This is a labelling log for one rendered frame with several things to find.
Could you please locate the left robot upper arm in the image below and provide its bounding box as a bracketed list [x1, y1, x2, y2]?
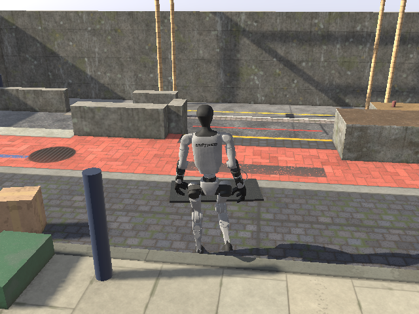
[178, 133, 193, 169]

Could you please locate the left robot hand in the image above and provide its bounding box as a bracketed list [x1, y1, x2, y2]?
[174, 181, 188, 196]

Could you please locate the right robot shin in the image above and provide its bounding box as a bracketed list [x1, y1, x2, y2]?
[218, 203, 230, 244]

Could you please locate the right robot thigh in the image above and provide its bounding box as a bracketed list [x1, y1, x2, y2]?
[215, 181, 232, 214]

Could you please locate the right robot forearm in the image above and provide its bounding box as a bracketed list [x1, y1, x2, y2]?
[230, 159, 244, 188]

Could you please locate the right robot upper arm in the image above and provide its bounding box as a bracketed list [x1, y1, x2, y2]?
[220, 132, 237, 169]

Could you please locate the left robot forearm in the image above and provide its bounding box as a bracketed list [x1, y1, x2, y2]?
[175, 160, 185, 184]

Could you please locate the right robot hand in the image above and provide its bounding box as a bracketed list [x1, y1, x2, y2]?
[231, 185, 246, 203]

